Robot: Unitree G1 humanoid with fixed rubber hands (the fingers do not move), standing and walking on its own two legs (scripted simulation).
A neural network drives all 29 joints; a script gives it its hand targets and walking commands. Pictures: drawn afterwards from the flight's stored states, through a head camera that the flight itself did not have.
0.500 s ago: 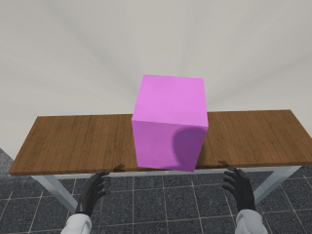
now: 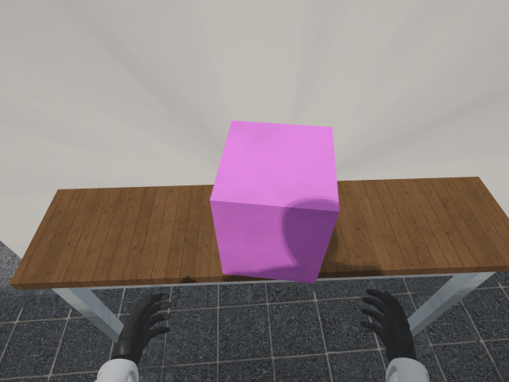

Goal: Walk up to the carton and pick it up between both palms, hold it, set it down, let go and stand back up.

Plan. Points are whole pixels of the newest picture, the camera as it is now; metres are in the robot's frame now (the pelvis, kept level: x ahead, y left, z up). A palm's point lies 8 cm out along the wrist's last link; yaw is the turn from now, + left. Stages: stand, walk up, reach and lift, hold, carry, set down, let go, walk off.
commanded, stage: set down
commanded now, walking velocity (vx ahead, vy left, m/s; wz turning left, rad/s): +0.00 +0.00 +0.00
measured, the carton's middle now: (274, 204) +0.45 -0.02 -0.02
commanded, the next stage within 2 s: let go in 0.78 s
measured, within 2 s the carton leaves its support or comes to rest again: neither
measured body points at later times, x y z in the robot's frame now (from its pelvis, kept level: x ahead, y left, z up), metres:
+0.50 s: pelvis +0.02 +0.01 +0.00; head +0.04 +0.02 +0.45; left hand +0.18 +0.23 -0.06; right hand +0.19 -0.21 -0.06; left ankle -0.02 +0.12 -0.74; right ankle +0.03 -0.13 -0.74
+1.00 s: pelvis +0.01 +0.00 +0.00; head +0.02 +0.00 +0.45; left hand +0.17 +0.22 -0.08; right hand +0.18 -0.22 -0.08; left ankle -0.02 +0.12 -0.74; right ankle +0.03 -0.13 -0.74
